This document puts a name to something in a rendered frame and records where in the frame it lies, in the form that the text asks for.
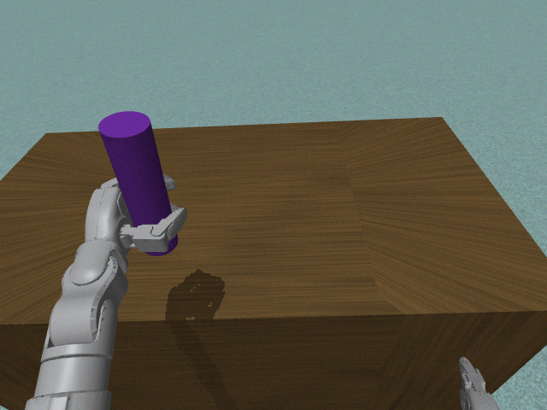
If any left robot hand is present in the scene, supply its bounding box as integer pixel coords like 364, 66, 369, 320
85, 174, 187, 256

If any can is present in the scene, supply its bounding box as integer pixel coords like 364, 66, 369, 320
98, 111, 179, 256

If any right robot hand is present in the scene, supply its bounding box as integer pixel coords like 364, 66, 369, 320
459, 357, 499, 410

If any left robot arm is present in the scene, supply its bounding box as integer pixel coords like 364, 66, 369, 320
25, 240, 128, 410

